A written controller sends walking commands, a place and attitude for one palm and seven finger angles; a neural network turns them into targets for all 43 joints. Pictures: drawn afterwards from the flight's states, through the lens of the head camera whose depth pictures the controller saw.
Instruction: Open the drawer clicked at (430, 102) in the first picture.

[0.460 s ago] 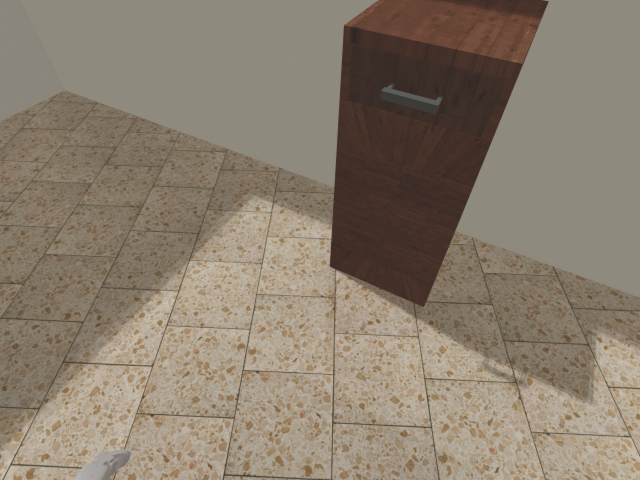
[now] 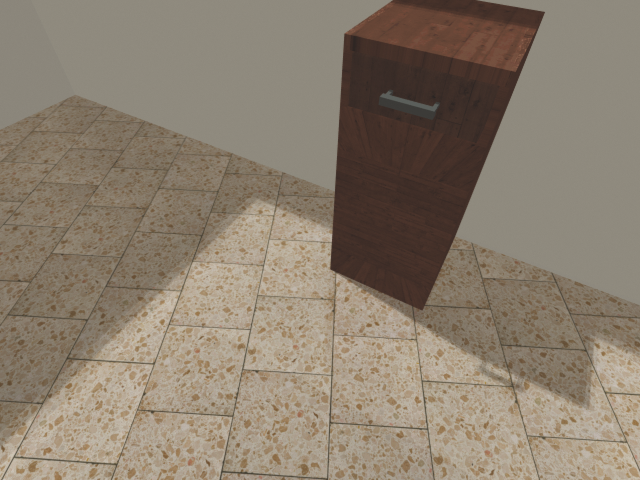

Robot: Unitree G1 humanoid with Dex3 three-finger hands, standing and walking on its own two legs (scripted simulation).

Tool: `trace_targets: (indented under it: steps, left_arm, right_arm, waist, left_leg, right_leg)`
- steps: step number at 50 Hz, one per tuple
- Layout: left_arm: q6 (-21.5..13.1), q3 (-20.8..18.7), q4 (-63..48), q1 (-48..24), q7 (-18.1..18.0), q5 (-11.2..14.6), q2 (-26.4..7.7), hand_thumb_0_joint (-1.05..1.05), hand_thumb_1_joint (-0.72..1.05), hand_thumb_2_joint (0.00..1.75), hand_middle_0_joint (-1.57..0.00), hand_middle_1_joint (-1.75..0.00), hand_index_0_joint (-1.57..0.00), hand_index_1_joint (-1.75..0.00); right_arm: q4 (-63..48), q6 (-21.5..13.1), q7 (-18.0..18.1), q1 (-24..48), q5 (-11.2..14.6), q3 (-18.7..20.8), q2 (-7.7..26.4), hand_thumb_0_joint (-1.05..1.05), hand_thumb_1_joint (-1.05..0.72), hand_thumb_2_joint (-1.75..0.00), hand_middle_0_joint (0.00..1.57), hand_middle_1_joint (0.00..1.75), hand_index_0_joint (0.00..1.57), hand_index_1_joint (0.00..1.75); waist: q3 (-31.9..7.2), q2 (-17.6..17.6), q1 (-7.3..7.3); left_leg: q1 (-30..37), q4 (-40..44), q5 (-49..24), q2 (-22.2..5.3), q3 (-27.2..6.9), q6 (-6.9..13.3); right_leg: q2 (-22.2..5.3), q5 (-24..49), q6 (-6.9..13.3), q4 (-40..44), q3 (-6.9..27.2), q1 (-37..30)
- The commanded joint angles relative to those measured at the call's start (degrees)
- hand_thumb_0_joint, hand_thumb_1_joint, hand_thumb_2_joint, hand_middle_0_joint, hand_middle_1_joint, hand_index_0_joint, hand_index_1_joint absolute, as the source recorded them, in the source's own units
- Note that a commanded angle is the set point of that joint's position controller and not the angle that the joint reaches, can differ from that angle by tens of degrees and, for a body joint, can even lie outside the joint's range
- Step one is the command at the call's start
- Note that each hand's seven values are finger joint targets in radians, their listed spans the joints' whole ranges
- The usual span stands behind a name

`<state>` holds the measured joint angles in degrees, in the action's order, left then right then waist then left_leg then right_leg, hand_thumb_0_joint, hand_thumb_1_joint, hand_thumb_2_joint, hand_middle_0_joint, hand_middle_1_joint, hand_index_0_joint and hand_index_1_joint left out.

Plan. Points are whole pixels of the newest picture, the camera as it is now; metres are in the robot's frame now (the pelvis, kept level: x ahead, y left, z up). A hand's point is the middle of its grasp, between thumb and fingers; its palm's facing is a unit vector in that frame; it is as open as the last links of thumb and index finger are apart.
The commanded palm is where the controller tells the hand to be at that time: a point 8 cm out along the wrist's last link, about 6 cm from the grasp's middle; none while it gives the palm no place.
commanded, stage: stand and wait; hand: left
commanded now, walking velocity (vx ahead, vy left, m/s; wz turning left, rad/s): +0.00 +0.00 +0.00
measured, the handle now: (409, 102) +0.93 -0.16 +0.03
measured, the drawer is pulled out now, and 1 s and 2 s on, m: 0.00 0.00 0.00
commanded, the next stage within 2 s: look at it before walking up in 0.42 s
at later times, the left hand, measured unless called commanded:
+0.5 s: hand out of the picture +0.06 +0.24 -0.15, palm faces -0.03 -0.94 -0.34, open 7.4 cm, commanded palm none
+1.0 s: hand out of the picture +0.07 +0.24 -0.15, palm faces -0.03 -0.94 -0.34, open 7.4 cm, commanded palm none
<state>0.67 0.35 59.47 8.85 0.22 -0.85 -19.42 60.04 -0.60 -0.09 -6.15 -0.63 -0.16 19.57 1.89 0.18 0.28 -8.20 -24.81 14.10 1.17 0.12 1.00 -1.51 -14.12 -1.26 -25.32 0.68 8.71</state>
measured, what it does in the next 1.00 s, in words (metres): stands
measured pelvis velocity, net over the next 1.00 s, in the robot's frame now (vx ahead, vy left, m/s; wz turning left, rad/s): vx -0.01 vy -0.01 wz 0.00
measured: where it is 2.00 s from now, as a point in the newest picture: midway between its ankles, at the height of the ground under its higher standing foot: outside the picture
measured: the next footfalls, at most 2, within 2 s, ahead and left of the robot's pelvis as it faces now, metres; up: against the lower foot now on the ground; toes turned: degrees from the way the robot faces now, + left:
left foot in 2.00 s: +0.03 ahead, +0.11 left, +0.00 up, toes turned -18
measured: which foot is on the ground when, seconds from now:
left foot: down 0.00-1.00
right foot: down 0.00-1.00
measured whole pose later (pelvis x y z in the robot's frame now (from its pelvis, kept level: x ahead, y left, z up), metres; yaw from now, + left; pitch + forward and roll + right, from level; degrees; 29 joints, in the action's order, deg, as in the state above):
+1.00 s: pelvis -0.01 -0.01 +0.00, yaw +0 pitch -2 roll +0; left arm -0.2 0.2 62.3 7.8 0.3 -0.8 -19.6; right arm 63.9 -0.9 -0.2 -6.7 -0.4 -0.4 19.7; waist 2.3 0.0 -0.1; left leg -7.7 -21.2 11.5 0.0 -0.1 -0.1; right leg -0.4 -11.3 -0.3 -21.5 0.5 8.2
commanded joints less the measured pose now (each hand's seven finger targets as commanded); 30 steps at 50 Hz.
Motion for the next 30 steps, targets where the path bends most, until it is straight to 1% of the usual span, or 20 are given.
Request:
trace_targets:
  steps: [1,2,3,6,11,15,19,21,23,25,27,30]
  left_arm:
    - [-1.82,-2.43,-3.65,-3.62,-0.84,0.20,-11.88,0.00,0.90,0.90,-0.20,-0.30,-0.20,-0.30]
    - [-1.90,-2.49,-3.37,-3.59,-0.86,0.15,-12.02,0.00,0.90,0.90,-0.20,-0.30,-0.20,-0.30]
    - [-1.97,-2.49,-3.13,-3.21,-0.86,0.20,-11.92,0.00,0.90,0.90,-0.20,-0.30,-0.20,-0.30]
    - [-2.05,-2.45,-2.43,-3.49,-0.79,0.24,-12.05,0.00,0.90,0.90,-0.20,-0.30,-0.20,-0.30]
    - [-2.16,-2.36,-1.67,-3.40,-0.78,0.28,-12.18,0.00,0.90,0.90,-0.20,-0.30,-0.20,-0.30]
    - [-2.14,-2.35,-1.32,-3.57,-0.82,0.28,-12.15,0.00,0.90,0.90,-0.20,-0.30,-0.20,-0.30]
    - [-2.13,-2.35,-1.23,-3.61,-0.82,0.25,-12.17,0.00,0.90,0.90,-0.20,-0.30,-0.20,-0.30]
    - [-2.15,-2.31,-1.13,-3.31,-0.80,0.25,-12.03,0.00,0.90,0.90,-0.20,-0.30,-0.20,-0.30]
    - [-2.24,-2.39,-1.20,-3.29,-0.84,0.21,-12.06,0.00,0.90,0.90,-0.20,-0.30,-0.20,-0.30]
    - [-2.24,-2.43,-1.21,-3.75,-0.85,0.21,-11.98,0.00,0.90,0.90,-0.20,-0.30,-0.20,-0.30]
    - [-2.31,-2.45,-1.26,-3.61,-0.88,0.18,-12.00,0.00,0.90,0.90,-0.20,-0.30,-0.20,-0.30]
    - [-2.25,-2.40,-1.17,-3.66,-0.83,0.20,-11.85,0.00,0.90,0.90,-0.20,-0.30,-0.20,-0.30]
  right_arm:
    - [-3.58,-1.35,0.88,3.38,0.09,2.58,11.69,0.00,-0.90,-0.90,0.20,0.30,0.20,0.30]
    - [-3.31,-1.31,0.84,3.14,0.14,2.57,11.67,0.00,-0.90,-0.90,0.20,0.30,0.20,0.30]
    - [-3.08,-1.36,0.83,3.16,0.09,2.60,11.66,0.00,-0.90,-0.90,0.20,0.30,0.20,0.30]
    - [-2.19,-1.35,0.79,2.49,0.12,2.49,11.75,0.00,-0.90,-0.90,0.20,0.30,0.20,0.30]
    - [-1.11,-1.39,0.74,1.89,0.14,2.39,11.94,0.00,-0.90,-0.90,0.20,0.30,0.20,0.30]
    - [-0.61,-1.36,0.74,1.67,0.12,2.32,11.85,0.00,-0.90,-0.90,0.20,0.30,0.20,0.30]
    - [-0.14,-1.35,0.68,1.31,0.10,2.29,11.87,0.00,-0.90,-0.90,0.20,0.30,0.20,0.30]
    - [-0.09,-1.42,0.68,1.53,0.10,2.27,11.87,0.00,-0.90,-0.90,0.20,0.30,0.20,0.30]
    - [-0.09,-1.41,0.65,1.30,0.13,2.31,11.71,0.00,-0.90,-0.90,0.20,0.30,0.20,0.30]
    - [0.08,-1.46,0.70,1.09,0.08,2.34,11.70,0.00,-0.90,-0.90,0.20,0.30,0.20,0.30]
    - [-0.05,-1.47,0.71,1.08,0.15,2.32,11.69,0.00,-0.90,-0.90,0.20,0.30,0.20,0.30]
    - [0.03,-1.45,0.71,1.34,0.09,2.30,11.74,0.00,-0.90,-0.90,0.20,0.30,0.20,0.30]
  waist:
    - [-2.96,-0.42,-0.26]
    - [-3.19,0.29,-0.23]
    - [-3.34,-0.20,-0.21]
    - [-3.03,0.50,-0.37]
    - [-3.42,0.66,-0.37]
    - [-2.40,0.48,-0.28]
    - [-2.38,0.29,-0.31]
    - [-2.21,-0.10,-0.16]
    - [-2.96,0.40,-0.17]
    - [-2.67,0.52,-0.38]
    - [-2.92,0.63,-0.25]
    - [-2.21,0.18,-0.27]
  left_leg:
    - [-0.96,5.78,-7.82,-7.00,-6.26,1.33]
    - [-1.11,5.76,-7.67,-6.99,-6.45,1.34]
    - [-0.65,5.91,-7.35,-7.02,-6.30,1.29]
    - [-0.89,6.25,-6.49,-6.99,-6.51,1.08]
    - [-0.76,6.54,-6.37,-7.21,-6.55,0.90]
    - [-1.31,7.01,-5.84,-7.25,-6.73,0.81]
    - [-1.58,7.37,-4.88,-7.27,-6.67,0.71]
    - [-1.28,7.48,-5.06,-7.33,-6.71,0.76]
    - [-1.19,7.17,-5.68,-7.40,-6.59,0.70]
    - [-1.09,7.36,-6.13,-7.38,-6.71,0.59]
    - [-1.02,7.03,-7.12,-7.50,-6.74,0.64]
    - [-0.94,7.46,-6.25,-7.47,-6.65,0.57]
  right_leg:
    - [-5.12,6.78,2.88,4.82,4.84,0.02]
    - [-5.21,6.56,2.94,5.05,4.81,-0.35]
    - [-5.40,6.21,3.00,5.32,5.07,-0.04]
    - [-5.45,4.84,3.07,6.11,5.51,0.13]
    - [-5.48,4.23,3.09,6.66,5.64,0.07]
    - [-5.39,3.43,3.12,7.01,5.80,0.48]
    - [-5.38,1.96,3.09,7.37,6.00,0.67]
    - [-5.32,2.29,3.04,7.39,5.97,0.97]
    - [-5.54,2.87,3.05,7.45,5.86,0.40]
    - [-5.33,3.20,3.07,7.39,5.97,0.66]
    - [-5.33,4.41,3.10,7.32,5.87,0.26]
    - [-5.35,3.48,3.05,7.63,5.93,1.01]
